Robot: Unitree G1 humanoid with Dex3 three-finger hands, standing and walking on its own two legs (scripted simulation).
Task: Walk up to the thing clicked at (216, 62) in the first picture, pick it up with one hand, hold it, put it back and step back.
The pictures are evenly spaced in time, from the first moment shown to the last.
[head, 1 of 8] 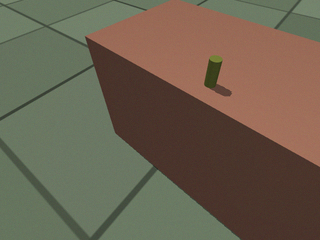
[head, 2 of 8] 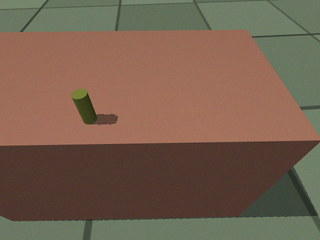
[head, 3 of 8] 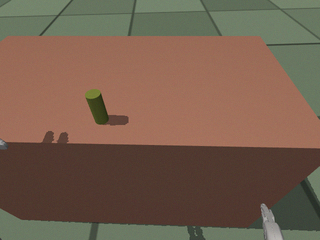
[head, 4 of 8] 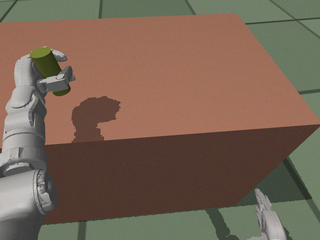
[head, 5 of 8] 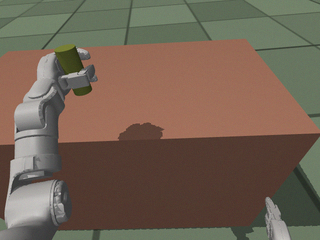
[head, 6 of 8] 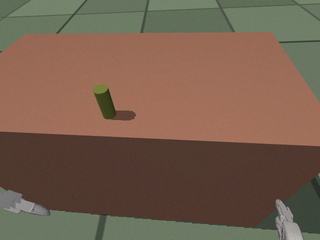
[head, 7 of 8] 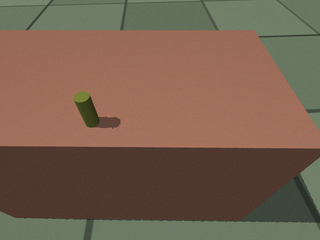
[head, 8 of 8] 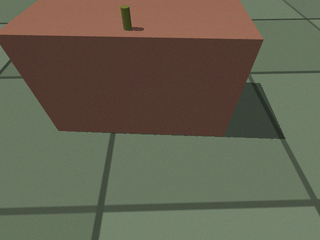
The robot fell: no
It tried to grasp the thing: yes
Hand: left
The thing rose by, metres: 0.26
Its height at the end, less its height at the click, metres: +0.00
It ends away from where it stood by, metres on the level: 0.01
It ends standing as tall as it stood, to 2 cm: yes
